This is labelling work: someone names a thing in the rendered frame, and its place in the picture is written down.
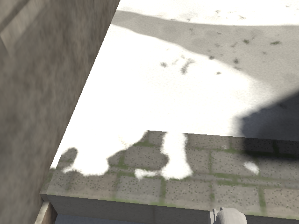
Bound robot right thigh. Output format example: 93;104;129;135
208;207;248;224

